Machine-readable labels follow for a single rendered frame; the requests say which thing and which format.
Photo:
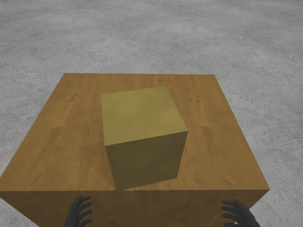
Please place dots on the pedestal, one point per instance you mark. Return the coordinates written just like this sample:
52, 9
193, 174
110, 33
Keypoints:
63, 156

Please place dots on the right robot hand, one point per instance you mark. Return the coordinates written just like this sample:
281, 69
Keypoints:
243, 217

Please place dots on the carton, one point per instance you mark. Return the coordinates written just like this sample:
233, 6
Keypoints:
144, 136

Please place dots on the left robot hand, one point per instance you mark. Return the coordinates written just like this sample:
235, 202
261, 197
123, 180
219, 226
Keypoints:
73, 217

